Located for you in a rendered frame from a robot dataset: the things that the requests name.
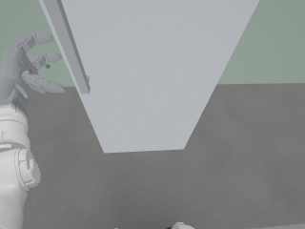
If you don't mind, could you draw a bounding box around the left robot upper arm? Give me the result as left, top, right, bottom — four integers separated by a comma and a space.
0, 148, 41, 229

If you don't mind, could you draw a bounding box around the handle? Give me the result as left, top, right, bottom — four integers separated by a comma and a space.
43, 0, 91, 94

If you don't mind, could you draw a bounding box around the left robot forearm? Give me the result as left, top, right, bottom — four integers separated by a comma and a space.
0, 77, 31, 153

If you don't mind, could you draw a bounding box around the fridge door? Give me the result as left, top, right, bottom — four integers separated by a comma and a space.
39, 0, 259, 154

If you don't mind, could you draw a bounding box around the left robot hand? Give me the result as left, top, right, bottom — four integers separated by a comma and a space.
0, 31, 65, 94

